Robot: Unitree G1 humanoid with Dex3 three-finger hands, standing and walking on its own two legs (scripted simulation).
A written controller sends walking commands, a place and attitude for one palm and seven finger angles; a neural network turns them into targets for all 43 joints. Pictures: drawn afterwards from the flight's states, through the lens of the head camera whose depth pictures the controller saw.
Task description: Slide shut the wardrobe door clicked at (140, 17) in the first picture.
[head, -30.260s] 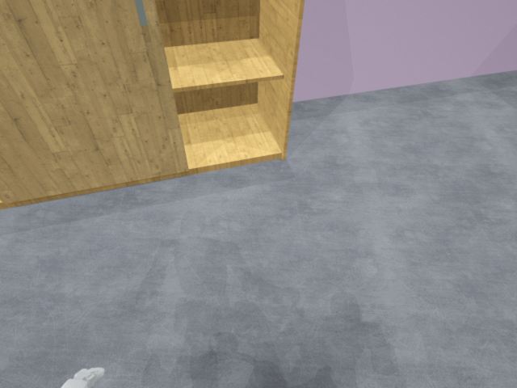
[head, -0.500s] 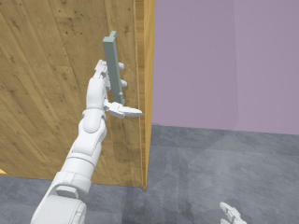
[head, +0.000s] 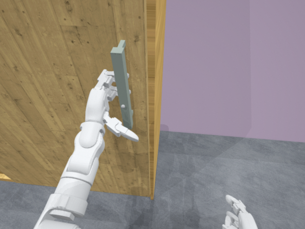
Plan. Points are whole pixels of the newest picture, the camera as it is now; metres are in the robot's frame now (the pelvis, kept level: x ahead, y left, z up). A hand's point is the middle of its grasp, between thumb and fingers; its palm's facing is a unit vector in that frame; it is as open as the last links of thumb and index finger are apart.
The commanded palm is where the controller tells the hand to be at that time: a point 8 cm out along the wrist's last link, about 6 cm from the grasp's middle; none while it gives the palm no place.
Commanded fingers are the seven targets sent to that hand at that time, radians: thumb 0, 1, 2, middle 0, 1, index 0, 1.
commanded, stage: slip the hand off the handle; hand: left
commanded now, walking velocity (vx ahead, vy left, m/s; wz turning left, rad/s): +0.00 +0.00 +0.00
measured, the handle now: (125, 90) +0.41 +0.10 +0.17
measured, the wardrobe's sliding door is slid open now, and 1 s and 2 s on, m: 0.00 0.00 0.00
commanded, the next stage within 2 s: draw the hand back to the body in 1.06 s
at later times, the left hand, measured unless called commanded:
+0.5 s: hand (96, 109) +0.35 +0.16 +0.16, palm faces +0.02 -0.99 -0.10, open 14.7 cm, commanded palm +0.31 +0.21 +0.16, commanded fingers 0.00 -0.55 0.20 -0.25 -1.15 -0.25 -1.15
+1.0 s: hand (88, 142) +0.26 +0.16 +0.15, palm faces +0.03 -0.99 -0.11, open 14.7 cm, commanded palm +0.23 +0.21 +0.16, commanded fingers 0.00 -0.55 0.20 -0.25 -1.15 -0.25 -1.15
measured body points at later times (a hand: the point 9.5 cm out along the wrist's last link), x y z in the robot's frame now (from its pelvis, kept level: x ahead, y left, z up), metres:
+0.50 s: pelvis +0.00 +0.00 +0.00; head +0.00 -0.01 +0.45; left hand +0.34 +0.22 +0.16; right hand +0.15 -0.23 -0.10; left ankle -0.02 +0.13 -0.73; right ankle +0.03 -0.13 -0.73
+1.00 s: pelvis +0.00 +0.00 +0.00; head -0.02 -0.02 +0.45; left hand +0.25 +0.21 +0.16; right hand +0.20 -0.21 -0.07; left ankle -0.02 +0.13 -0.73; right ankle +0.03 -0.13 -0.73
